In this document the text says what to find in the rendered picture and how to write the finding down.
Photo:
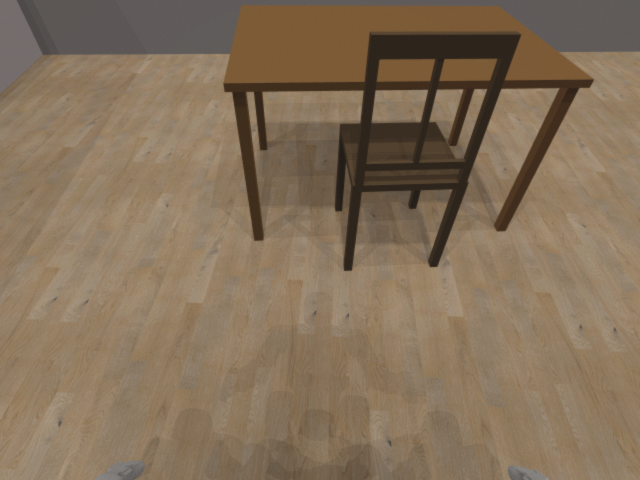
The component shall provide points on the chair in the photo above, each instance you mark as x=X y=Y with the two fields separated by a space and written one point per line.
x=415 y=156

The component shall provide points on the table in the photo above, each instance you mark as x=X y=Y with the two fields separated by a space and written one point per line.
x=280 y=48

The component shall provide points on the left robot hand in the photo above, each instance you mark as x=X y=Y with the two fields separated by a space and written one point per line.
x=123 y=471

